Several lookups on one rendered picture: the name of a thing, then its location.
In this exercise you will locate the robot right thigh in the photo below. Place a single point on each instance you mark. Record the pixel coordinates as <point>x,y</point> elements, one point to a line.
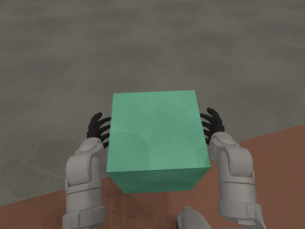
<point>192,219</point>

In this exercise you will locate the carton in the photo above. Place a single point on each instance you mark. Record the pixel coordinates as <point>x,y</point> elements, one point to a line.
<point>157,142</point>

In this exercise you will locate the right robot hand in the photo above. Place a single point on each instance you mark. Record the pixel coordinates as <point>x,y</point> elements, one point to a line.
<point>215,126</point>

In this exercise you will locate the robot right forearm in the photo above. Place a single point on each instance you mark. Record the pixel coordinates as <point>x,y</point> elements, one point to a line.
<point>235,170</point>

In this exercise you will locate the left robot hand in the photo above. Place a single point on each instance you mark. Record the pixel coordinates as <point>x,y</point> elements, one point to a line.
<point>94,131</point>

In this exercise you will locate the right robot shin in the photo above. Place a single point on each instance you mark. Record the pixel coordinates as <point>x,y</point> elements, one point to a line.
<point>187,208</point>

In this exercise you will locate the robot left forearm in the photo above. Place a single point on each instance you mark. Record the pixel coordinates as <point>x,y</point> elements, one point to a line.
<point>83,183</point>

